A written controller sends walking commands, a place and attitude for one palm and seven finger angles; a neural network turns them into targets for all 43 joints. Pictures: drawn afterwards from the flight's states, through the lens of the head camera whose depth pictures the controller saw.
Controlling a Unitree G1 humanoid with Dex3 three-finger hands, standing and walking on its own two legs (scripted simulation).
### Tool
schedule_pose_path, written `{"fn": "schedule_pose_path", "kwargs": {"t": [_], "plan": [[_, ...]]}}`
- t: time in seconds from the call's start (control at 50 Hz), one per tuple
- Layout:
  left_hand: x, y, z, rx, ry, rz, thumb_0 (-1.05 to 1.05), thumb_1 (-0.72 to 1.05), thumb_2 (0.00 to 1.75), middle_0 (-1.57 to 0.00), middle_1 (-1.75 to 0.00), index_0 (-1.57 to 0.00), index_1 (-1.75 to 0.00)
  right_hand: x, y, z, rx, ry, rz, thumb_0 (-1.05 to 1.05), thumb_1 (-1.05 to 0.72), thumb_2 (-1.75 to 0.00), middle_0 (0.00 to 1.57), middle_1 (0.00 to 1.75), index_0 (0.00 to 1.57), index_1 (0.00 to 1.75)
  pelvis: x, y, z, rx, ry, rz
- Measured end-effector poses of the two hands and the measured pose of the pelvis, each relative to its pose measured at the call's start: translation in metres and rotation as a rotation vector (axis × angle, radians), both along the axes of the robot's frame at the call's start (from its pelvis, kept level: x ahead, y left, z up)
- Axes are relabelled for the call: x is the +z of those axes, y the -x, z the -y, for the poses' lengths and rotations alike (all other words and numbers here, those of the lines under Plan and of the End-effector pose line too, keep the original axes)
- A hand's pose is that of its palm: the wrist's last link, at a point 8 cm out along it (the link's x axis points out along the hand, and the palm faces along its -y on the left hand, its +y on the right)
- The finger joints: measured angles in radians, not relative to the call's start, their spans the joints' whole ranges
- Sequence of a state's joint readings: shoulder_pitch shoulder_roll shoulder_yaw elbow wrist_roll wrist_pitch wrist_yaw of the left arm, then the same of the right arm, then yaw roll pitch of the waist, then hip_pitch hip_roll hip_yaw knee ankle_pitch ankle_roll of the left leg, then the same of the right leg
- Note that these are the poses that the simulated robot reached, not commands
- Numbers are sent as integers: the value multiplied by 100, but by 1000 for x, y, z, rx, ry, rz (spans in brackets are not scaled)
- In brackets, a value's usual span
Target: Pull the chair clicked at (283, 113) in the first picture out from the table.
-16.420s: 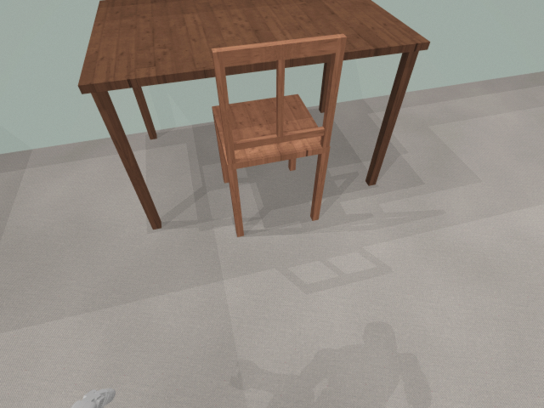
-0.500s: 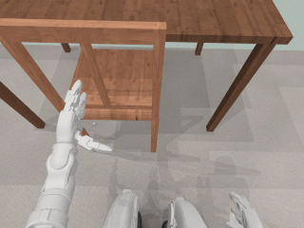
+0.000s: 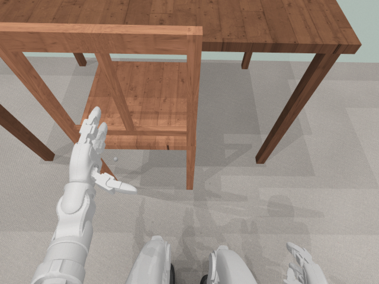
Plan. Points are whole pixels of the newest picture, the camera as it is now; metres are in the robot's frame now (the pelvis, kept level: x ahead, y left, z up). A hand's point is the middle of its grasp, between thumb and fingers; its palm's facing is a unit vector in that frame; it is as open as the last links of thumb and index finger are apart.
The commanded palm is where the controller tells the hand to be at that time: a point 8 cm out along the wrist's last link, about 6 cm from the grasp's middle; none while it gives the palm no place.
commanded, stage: aim the fingers beside a spindle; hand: left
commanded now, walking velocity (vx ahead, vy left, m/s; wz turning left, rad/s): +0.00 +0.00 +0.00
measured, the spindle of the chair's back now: (118, 96) +0.53 +0.20 +0.02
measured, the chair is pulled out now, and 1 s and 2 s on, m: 0.00 0.00 0.00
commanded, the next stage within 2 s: none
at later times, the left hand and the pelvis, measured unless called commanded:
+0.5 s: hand (111, 150) +0.37 +0.18 +0.03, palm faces +0.03 -1.00 -0.03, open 16.9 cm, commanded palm +0.35 +0.23 +0.03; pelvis +0.00 +0.01 +0.00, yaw +0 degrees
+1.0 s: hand (123, 157) +0.37 +0.16 +0.01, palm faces +0.00 -1.00 +0.00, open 16.9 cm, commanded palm +0.35 +0.23 +0.03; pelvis +0.00 +0.01 +0.00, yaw +0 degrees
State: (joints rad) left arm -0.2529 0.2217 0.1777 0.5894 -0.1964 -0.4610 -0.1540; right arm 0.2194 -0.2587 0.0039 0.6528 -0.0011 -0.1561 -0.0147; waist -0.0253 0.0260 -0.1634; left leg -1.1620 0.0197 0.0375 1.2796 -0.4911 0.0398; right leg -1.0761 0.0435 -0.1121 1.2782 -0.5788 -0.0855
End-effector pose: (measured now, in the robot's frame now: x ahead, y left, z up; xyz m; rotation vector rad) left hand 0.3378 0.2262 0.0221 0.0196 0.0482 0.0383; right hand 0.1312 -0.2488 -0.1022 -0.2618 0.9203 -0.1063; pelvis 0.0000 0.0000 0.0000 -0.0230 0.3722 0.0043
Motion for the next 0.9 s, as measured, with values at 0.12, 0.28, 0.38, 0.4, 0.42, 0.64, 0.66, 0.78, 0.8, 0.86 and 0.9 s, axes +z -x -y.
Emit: {"fn": "schedule_pose_path", "kwargs": {"t": [0.12, 0.28, 0.38, 0.4, 0.42, 0.64, 0.66, 0.78, 0.8, 0.86, 0.9], "plan": [[10, -7, 0, 3, -17, 71, -1, -50, 30, -6, -8, -7, -8, 0, -5, -1, 8, 10, 22, 1, -91, -90, 20, 30, 20, 30, -3, 3, -3, -1, 5, -1], [-1, -13, -5, -2, -6, -7, -1, -50, 30, -6, -8, -7, -8, 0, -1, -9, 2, -3, 10, 1, -91, -90, 20, 30, 20, 30, -2, 3, -6, -2, 5, -8], [-3, -11, -10, 19, 3, 8, -1, -50, 30, -6, -8, -7, -8, -1, 4, -11, -1, 3, -8, 1, -90, -90, 20, 30, 20, 30, -3, 2, -9, -3, 12, -10], [0, -11, -11, 22, 0, 24, -1, -50, 30, -6, -8, -7, -8, -1, 5, -11, 0, 4, -13, 1, -90, -90, 20, 30, 20, 30, -3, 1, -9, -3, 13, -10], [3, -11, -12, 21, -4, 40, -1, -50, 30, -6, -8, -7, -8, -1, 5, -11, 0, 5, -16, 1, -90, -90, 20, 30, 20, 30, -3, 1, -10, -3, 14, -10], [-4, -12, 3, -30, 14, -23, -1, -50, 30, -6, -8, -6, -8, 3, 4, -15, -10, 0, -22, 1, -90, -90, 20, 30, 20, 30, 1, -2, -14, -4, 14, -11], [-5, -11, 3, -20, 16, -22, -1, -50, 30, -6, -8, -7, -8, 3, 4, -14, -10, 1, -20, 1, -90, -90, 20, 30, 20, 30, 1, -2, -14, -6, 13, -10], [9, -5, -11, 40, -24, 65, -1, -50, 30, -6, -8, -7, -9, 4, -3, -15, 6, 1, -7, 1, -90, -90, 20, 30, 20, 30, 1, -2, -12, -5, 13, -3], [12, -5, -13, 39, -32, 74, -1, -50, 30, -6, -8, -7, -9, 4, -4, -15, 10, -1, -6, 1, -90, -90, 20, 30, 20, 30, 0, -2, -12, -3, 14, -2], [13, -7, -11, 9, -37, 62, -1, -50, 30, -6, -8, -6, -8, 2, -6, -15, 19, -5, -5, 1, -90, -90, 20, 30, 20, 30, 0, -2, -11, 5, 17, -1], [6, -8, -6, -18, -22, 27, -1, -50, 30, -6, -8, -6, -8, 1, -8, -15, 20, -6, -4, 1, -90, -90, 20, 30, 20, 30, 0, -1, -11, 8, 17, -2]]}}
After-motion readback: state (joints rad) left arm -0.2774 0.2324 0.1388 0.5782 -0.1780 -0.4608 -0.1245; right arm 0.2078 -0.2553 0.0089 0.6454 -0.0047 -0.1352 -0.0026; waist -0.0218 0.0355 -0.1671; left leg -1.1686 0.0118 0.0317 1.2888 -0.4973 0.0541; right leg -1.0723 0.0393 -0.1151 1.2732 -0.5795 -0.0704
